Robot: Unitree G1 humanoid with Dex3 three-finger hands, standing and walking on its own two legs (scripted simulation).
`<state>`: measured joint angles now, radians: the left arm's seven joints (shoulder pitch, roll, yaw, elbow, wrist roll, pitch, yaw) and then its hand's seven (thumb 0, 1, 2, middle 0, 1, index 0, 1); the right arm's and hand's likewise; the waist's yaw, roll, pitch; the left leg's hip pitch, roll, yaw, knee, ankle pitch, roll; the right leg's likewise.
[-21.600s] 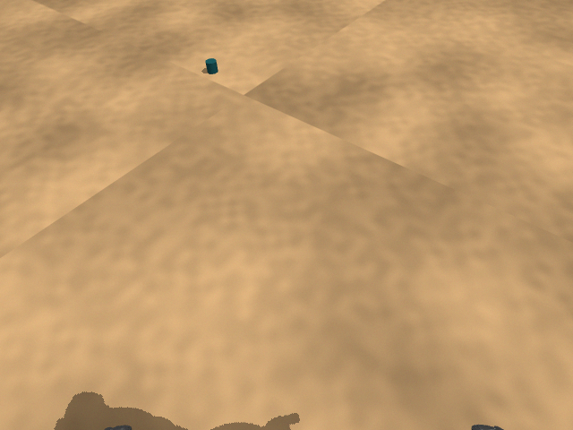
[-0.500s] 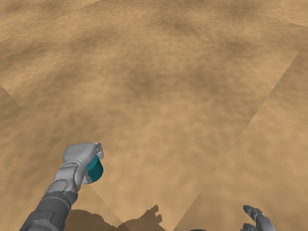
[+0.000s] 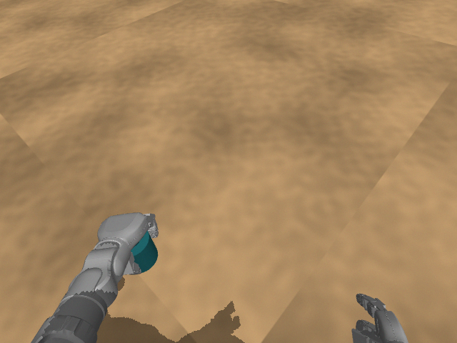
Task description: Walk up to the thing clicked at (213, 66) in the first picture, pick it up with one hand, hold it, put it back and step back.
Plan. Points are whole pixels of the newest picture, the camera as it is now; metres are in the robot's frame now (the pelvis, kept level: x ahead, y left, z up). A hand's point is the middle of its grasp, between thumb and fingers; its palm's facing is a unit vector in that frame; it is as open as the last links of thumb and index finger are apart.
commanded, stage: hold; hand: left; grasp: from above
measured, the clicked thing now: (136, 249) +0.31 +0.22 -0.07
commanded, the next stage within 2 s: crouch in 0.76 s
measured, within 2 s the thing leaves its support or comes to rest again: neither
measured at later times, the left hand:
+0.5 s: hand (132, 248) +0.29 +0.22 -0.04, palm faces -0.45 -0.06 -0.89, open 9.6 cm
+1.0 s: hand (129, 242) +0.31 +0.23 -0.04, palm faces -0.45 -0.07 -0.89, open 9.6 cm
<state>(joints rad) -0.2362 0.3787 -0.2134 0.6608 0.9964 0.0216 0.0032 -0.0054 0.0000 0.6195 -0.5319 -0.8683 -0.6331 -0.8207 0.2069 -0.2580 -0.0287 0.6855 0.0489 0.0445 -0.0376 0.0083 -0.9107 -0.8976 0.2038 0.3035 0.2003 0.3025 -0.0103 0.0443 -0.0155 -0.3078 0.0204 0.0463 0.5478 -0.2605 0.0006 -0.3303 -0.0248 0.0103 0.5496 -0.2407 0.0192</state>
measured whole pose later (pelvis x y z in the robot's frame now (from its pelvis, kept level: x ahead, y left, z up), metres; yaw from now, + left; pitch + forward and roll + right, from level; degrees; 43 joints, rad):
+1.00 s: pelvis +0.02 +0.00 +0.01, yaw +0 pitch +2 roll +0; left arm -0.24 0.39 -0.19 0.65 1.01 -0.01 0.00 0.00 0.01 0.60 -0.54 -0.86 -0.64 -0.81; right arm 0.20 -0.25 -0.04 0.68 0.06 0.07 -0.05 0.01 -0.91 -0.90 0.20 0.30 0.20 0.30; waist 0.00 0.04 0.00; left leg -0.26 0.02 0.04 0.49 -0.26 0.00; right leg -0.28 -0.03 0.01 0.49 -0.24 0.02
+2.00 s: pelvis -0.05 +0.01 -0.29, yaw +0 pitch +38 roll -5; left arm -0.78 0.57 0.05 1.27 1.24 -0.18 0.38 0.00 0.00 0.62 -0.54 -0.84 -0.67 -0.78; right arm 0.20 -0.24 -0.01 0.76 -0.09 -0.07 0.05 0.00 -0.90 -0.90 0.21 0.30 0.20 0.30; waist -0.19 0.03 -0.18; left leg -1.94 0.01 -0.06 1.95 -0.67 0.01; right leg -1.91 -0.04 -0.04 1.89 -0.64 0.03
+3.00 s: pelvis -0.07 +0.00 -0.42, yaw -3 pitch +36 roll -7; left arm -0.97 0.76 0.13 1.50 1.30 -0.23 0.42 0.00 0.00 0.58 -0.57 -0.80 -0.70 -0.75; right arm 0.17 -0.28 0.05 0.76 -0.15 -0.09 0.15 0.00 -0.91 -0.90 0.21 0.30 0.20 0.30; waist -0.26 -0.01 -0.05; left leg -2.28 0.01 -0.10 2.35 -0.70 0.00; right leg -2.23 -0.02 -0.06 2.27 -0.66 0.03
